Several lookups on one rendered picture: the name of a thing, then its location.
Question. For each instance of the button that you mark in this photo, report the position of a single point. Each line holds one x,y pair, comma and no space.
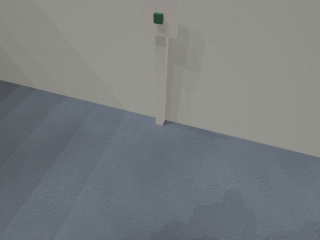
158,18

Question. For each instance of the panel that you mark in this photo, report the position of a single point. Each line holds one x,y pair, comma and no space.
168,29

